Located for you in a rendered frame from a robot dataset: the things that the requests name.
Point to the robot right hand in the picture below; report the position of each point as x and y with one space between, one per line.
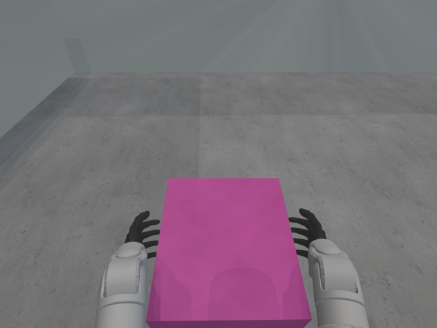
314 231

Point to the robot left forearm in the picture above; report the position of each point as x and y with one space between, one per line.
123 289

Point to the robot left hand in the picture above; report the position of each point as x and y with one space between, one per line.
136 235

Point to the robot right forearm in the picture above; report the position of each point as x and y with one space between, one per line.
336 286

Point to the carton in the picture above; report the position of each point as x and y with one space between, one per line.
226 258

